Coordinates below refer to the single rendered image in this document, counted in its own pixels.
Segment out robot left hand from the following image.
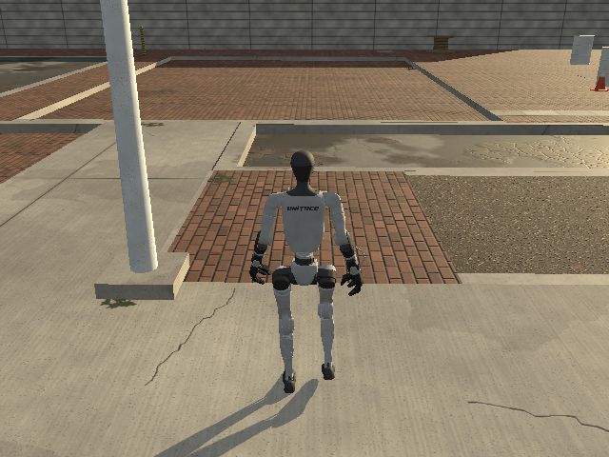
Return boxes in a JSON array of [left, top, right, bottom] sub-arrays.
[[249, 264, 272, 285]]

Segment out robot right upper arm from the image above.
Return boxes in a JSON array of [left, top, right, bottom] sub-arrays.
[[323, 191, 349, 246]]

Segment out left robot forearm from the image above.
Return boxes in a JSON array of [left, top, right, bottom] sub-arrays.
[[251, 231, 268, 268]]

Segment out robot head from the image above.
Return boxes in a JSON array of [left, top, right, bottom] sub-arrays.
[[286, 150, 320, 196]]

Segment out robot left foot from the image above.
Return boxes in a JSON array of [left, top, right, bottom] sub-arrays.
[[283, 369, 296, 393]]

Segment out robot right hand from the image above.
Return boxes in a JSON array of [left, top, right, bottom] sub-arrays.
[[341, 271, 363, 296]]

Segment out robot left upper arm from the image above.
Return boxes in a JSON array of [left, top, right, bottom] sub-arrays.
[[258, 192, 284, 245]]

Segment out right robot forearm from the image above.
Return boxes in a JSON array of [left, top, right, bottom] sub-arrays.
[[340, 231, 361, 275]]

